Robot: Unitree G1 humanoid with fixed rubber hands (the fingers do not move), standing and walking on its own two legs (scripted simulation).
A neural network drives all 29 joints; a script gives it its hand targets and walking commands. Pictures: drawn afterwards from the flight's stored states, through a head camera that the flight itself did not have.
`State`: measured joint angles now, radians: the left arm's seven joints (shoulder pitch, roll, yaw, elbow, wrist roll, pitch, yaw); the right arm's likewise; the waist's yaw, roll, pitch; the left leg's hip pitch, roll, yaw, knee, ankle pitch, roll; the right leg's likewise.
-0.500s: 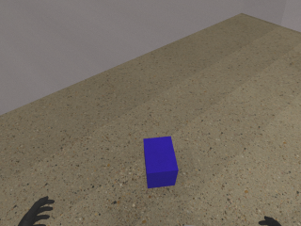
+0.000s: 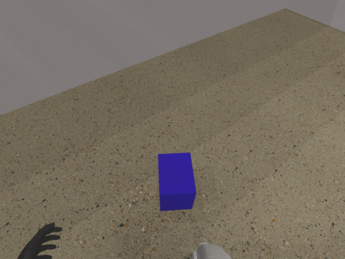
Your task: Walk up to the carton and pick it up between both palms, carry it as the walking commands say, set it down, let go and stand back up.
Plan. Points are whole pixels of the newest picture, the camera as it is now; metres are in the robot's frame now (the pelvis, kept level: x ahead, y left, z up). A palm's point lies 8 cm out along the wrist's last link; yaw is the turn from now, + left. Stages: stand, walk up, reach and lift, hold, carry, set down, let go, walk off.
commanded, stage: walk up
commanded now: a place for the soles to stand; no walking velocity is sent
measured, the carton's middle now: (175, 182) +0.58 -0.03 -0.63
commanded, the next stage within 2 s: none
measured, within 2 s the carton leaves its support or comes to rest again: neither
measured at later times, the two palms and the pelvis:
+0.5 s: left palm (81, 254) +0.15 +0.20 -0.04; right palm out of the picture +0.12 -0.45 -0.06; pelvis +0.07 -0.13 +0.02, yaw +1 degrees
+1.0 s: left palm (81, 258) +0.14 +0.19 -0.02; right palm out of the picture +0.18 -0.45 -0.11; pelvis +0.09 -0.15 +0.01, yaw +4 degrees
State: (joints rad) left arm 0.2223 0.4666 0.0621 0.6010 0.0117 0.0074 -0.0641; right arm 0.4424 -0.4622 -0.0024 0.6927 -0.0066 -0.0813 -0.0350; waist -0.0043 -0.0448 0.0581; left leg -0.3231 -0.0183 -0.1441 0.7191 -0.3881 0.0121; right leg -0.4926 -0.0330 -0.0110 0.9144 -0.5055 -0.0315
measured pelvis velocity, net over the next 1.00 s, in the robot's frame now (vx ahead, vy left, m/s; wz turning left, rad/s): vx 0.09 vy -0.15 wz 0.07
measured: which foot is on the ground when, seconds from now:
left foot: down 0.00-0.08, up 0.10-0.56, down 0.58-0.72, up 0.74-1.00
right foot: up 0.00-0.06, down 0.08-0.56, up 0.58-0.70, down 0.72-1.00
